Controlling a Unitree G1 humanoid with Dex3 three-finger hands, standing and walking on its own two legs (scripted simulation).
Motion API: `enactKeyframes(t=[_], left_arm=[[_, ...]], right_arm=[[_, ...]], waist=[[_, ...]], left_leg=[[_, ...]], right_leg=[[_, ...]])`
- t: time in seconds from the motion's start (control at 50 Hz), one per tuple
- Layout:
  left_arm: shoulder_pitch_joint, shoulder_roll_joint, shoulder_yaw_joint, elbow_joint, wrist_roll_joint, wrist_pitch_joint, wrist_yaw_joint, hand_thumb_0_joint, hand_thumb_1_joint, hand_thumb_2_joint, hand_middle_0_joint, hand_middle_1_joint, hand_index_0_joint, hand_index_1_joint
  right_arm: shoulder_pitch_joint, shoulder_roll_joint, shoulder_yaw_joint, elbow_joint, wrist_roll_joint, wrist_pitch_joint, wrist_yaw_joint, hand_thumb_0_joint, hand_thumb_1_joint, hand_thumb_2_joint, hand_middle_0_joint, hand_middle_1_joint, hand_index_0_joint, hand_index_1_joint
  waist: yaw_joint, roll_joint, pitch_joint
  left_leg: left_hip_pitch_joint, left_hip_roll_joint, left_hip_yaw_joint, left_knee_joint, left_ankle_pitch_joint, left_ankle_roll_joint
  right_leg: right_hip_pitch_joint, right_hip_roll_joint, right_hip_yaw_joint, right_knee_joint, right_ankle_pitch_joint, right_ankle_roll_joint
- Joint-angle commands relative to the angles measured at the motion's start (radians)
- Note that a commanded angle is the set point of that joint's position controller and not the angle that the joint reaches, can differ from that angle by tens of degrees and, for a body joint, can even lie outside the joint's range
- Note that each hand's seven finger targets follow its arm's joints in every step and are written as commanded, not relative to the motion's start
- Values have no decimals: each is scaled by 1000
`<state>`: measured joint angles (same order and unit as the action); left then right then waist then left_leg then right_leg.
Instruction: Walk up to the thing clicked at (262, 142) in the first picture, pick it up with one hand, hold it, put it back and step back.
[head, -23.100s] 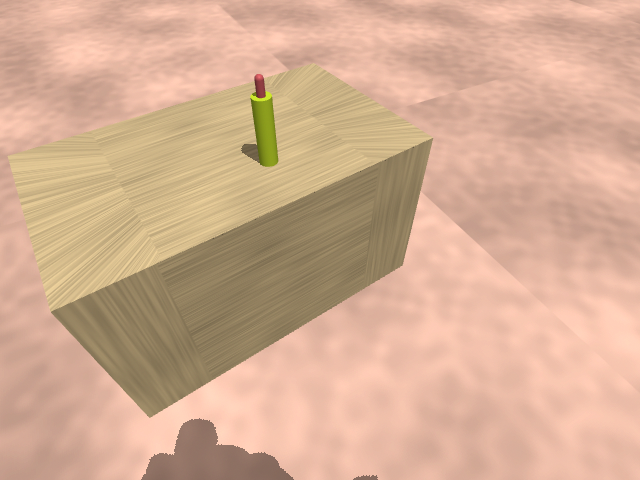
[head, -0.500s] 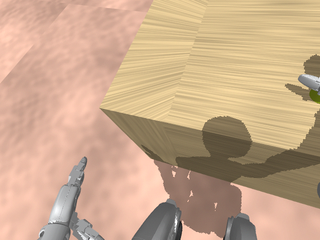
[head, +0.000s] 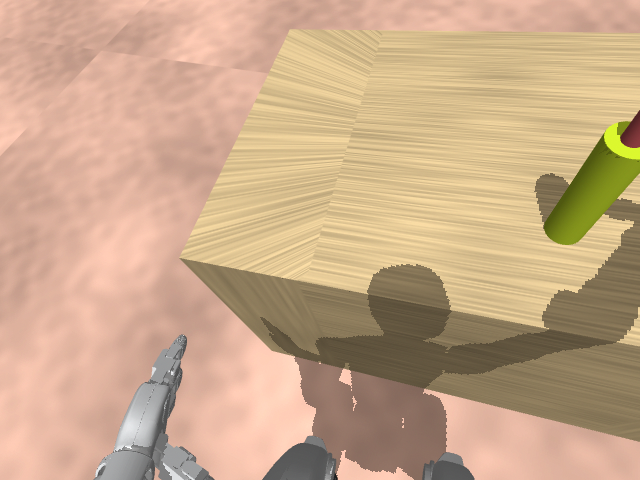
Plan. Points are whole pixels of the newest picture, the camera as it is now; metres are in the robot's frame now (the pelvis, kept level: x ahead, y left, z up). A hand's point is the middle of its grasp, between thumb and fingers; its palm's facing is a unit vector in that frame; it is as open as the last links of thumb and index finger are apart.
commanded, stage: sink last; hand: right
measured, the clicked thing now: (601, 179) +0.52 -0.23 +0.03
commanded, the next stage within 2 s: home in 1.14 s
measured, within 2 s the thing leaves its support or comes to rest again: rests again in 1.10 s
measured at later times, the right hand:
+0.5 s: hand out of the picture +0.35 -0.35 +0.08, palm faces +0.40 +0.83 -0.39, open 17.1 cm
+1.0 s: hand out of the picture +0.16 -0.24 +0.06, palm faces +0.39 +0.86 -0.34, open 17.2 cm
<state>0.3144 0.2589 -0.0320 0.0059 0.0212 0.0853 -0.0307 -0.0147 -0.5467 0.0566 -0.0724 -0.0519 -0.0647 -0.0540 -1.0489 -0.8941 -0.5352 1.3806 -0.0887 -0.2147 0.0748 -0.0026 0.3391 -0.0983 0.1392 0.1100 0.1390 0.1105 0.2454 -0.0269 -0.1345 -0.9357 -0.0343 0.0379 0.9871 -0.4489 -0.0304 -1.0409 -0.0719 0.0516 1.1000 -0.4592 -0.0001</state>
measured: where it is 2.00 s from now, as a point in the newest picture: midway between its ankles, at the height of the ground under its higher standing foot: outside the picture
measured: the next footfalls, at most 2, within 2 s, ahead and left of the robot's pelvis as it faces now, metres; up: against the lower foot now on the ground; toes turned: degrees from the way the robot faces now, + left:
none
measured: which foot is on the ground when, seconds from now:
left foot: down 0.00-1.00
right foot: down 0.00-1.00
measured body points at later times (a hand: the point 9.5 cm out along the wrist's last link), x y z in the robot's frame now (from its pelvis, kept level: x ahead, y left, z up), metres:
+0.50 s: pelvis +0.03 +0.00 +0.04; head +0.06 -0.01 +0.49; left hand +0.19 +0.23 -0.01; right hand +0.33 -0.39 +0.11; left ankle +0.01 +0.15 -0.66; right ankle +0.02 -0.11 -0.66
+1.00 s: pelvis +0.01 +0.03 +0.05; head +0.01 +0.05 +0.49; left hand +0.19 +0.28 -0.01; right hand +0.14 -0.28 +0.09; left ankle +0.01 +0.15 -0.66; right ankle +0.02 -0.11 -0.66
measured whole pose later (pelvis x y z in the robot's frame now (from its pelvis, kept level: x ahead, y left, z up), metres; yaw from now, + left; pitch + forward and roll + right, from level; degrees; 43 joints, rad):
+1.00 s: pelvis +0.01 +0.03 +0.05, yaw -3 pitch +4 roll -1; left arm 0.41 0.23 0.12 0.24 -0.06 0.06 0.08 -0.01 -0.48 0.07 -0.06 -0.06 -0.06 -0.05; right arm 0.50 -0.26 -0.23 0.00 0.09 0.00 -0.05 -0.01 0.49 -0.05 0.06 0.06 0.06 0.06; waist -0.05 -0.04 -0.11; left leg -0.45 0.02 0.02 0.81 -0.44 0.00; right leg -0.49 -0.02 0.02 0.79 -0.37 0.03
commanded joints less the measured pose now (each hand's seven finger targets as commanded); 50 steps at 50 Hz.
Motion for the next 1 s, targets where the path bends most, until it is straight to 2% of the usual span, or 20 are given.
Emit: enactKeyframes(t=[0.0,0.04,0.1,0.2,0.26,0.28,0.3,0.32,0.38,0.48,0.58,0.64,0.72,0.76,0.82,0.84,0.86,0.88,0.96,0.98], left_arm=[[90,231,170,-165,-21,-2,4,0,-557,58,-65,-45,-54,-56],[85,258,201,-149,-29,17,0,0,-495,67,-52,-42,-44,-50],[31,240,203,-101,-43,22,-12,0,-546,67,-59,-48,-57,-49],[-35,118,72,-9,-53,10,-24,0,-552,77,-57,-47,-51,-53],[-54,129,85,-70,-59,-3,-20,0,-559,85,-57,-48,-49,-57],[16,178,132,-61,-57,4,-12,0,-564,84,-59,-47,-48,-57],[66,173,121,-28,-63,13,-11,0,-568,89,-59,-50,-47,-62],[144,212,157,8,-66,21,0,0,-566,87,-58,-48,-47,-60],[121,170,134,27,-83,30,10,0,-561,82,-62,-49,-51,-59],[89,184,174,34,-99,17,50,0,-566,84,-60,-46,-46,-60],[72,198,236,59,-90,-15,105,0,-555,73,-60,-47,-50,-56],[68,163,227,110,-80,-28,121,0,-531,79,-56,-42,-45,-54],[12,72,148,106,-75,-54,120,0,-510,78,-55,-44,-46,-53],[21,47,126,115,-73,-65,118,0,-483,81,-53,-49,-47,-55],[61,89,168,86,-73,-71,127,0,-482,79,-54,-52,-49,-57],[69,140,227,60,-74,-74,132,0,-458,77,-51,-52,-49,-54],[74,128,212,75,-72,-74,130,0,-462,78,-52,-55,-49,-57],[101,159,262,73,-72,-72,136,0,-491,65,-54,-53,-52,-54],[62,189,296,43,-72,-88,147,0,-518,48,-57,-54,-58,-52],[72,160,271,65,-68,-94,149,0,-524,48,-56,-50,-56,-50]], right_arm=[[-331,-397,-46,-245,-29,25,-58,0,441,-52,67,54,68,54],[-275,-471,-92,-275,-35,49,-81,0,492,-47,62,56,64,56],[-192,-405,-78,-294,-26,69,-97,0,479,-61,64,52,57,52],[21,-187,24,-292,3,90,-101,0,489,-61,64,53,57,53],[95,-108,70,-450,26,101,-96,0,490,-61,63,53,56,53],[166,-175,18,-614,37,101,-103,0,478,-61,64,52,57,52],[245,-137,45,-671,49,110,-102,0,472,-63,65,51,56,52],[372,-176,-4,-724,57,125,-113,0,476,-62,64,52,56,52],[535,66,137,-862,106,170,-109,0,430,-68,67,50,58,51],[700,87,133,-1236,136,188,-141,0,449,-65,65,51,57,51],[954,155,100,-1445,152,178,-178,0,466,-64,62,53,56,53],[1145,269,147,-1473,159,179,-180,0,463,-68,59,54,55,55],[1272,365,192,-1616,166,159,-170,0,458,-69,58,55,55,55],[1337,392,212,-1648,165,146,-165,0,449,-69,57,55,55,55],[1452,407,198,-1611,166,147,-159,0,478,-52,53,51,52,51],[1482,400,177,-1604,168,151,-159,0,509,-31,49,45,49,45],[1507,414,180,-1590,171,151,-153,0,511,-34,49,47,49,47],[1518,418,177,-1569,173,152,-149,0,532,-30,48,47,49,47],[1399,408,168,-1559,169,150,-145,0,500,-55,52,57,55,57],[1375,405,176,-1547,166,145,-144,0,512,-57,51,59,55,59]], waist=[[-29,-222,-523],[-56,-250,-523],[-100,-260,-510],[-149,-221,-383],[-151,-226,-471],[-167,-228,-521],[-169,-238,-492],[-182,-234,-445],[-168,-118,-267],[-205,-132,-200],[-247,-113,-176],[-255,-72,-104],[-292,-56,-93],[-292,-41,-82],[-278,27,-25],[-264,53,-29],[-277,49,11],[-257,82,18],[-233,105,78],[-231,120,115]], left_leg=[[195,-36,20,-147,322,37],[219,-34,20,-153,363,36],[237,-33,25,-164,383,41],[280,-33,28,-196,365,49],[314,-33,29,-220,371,51],[361,-29,27,-229,414,48],[367,-29,28,-233,421,48],[371,-24,30,-243,422,47],[361,-21,35,-270,356,46],[419,2,26,-299,283,50],[481,8,23,-298,331,48],[498,12,22,-301,344,43],[529,22,9,-308,312,37],[533,23,9,-310,321,33],[509,33,0,-335,272,18],[500,34,0,-343,252,14],[485,44,-14,-359,209,12],[467,47,-17,-369,199,9],[392,66,-50,-410,58,12],[373,77,-65,-433,2,11]], right_leg=[[556,19,-11,-168,422,3],[593,18,-17,-177,491,6],[640,20,-18,-202,578,15],[591,19,-23,-260,547,26],[709,16,-28,-285,583,23],[743,20,-34,-292,607,22],[759,23,-44,-304,626,25],[762,25,-48,-316,629,25],[706,25,-53,-360,516,13],[691,36,-72,-418,358,10],[736,38,-68,-418,437,15],[693,43,-68,-421,439,9],[662,55,-87,-424,368,2],[661,59,-93,-421,371,0],[619,71,-107,-417,294,-10],[619,73,-107,-418,272,-14],[598,78,-112,-415,233,-14],[604,80,-112,-408,229,-18],[604,81,-106,-409,130,-17],[592,84,-105,-404,98,-16]])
